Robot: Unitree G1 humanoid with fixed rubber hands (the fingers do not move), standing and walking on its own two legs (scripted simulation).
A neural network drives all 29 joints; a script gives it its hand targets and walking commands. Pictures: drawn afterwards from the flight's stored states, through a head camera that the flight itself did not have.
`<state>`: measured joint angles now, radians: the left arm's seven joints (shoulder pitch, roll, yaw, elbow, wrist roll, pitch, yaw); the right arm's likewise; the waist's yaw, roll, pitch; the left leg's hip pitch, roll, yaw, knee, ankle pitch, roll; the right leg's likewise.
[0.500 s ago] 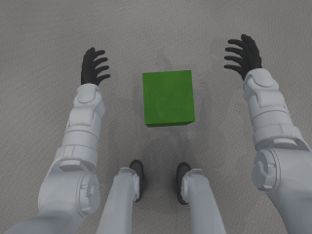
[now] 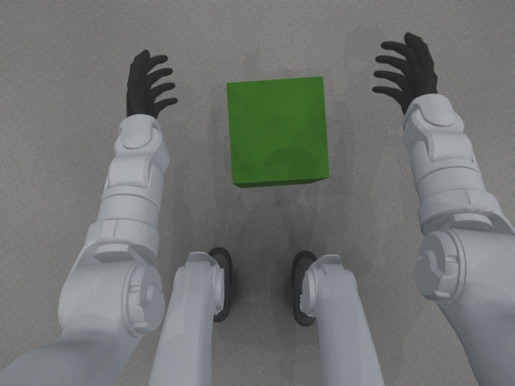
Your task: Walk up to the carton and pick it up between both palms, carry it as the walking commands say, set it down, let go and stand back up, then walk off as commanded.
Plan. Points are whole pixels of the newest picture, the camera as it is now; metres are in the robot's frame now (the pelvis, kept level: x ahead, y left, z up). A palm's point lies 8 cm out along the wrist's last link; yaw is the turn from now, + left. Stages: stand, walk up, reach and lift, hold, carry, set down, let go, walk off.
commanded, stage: reach and lift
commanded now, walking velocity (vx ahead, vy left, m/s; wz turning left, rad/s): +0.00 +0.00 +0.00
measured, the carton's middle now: (274, 141) +0.51 -0.02 -0.46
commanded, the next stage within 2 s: none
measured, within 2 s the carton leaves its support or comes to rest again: neither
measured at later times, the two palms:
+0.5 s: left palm (177, 136) +0.48 +0.17 -0.27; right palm (371, 123) +0.51 -0.20 -0.27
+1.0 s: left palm (189, 143) +0.49 +0.17 -0.39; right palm (347, 140) +0.50 -0.19 -0.41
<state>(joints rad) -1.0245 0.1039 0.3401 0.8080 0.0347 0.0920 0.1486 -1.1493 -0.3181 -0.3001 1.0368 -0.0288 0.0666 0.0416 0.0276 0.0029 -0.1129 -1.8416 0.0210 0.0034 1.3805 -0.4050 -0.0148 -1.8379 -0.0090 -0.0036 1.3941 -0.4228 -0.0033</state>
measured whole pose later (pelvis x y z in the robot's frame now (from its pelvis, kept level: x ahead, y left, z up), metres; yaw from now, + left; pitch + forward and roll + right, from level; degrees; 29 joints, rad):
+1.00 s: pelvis -0.04 +0.00 -0.21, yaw +2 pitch +40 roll +2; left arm -1.42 0.28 0.08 1.17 -0.28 0.00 0.18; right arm -1.45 -0.44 0.01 1.24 0.23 0.00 -0.07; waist 0.02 0.04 0.31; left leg -2.32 0.00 0.01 2.15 -0.53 -0.02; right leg -2.32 -0.02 0.03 2.19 -0.57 0.00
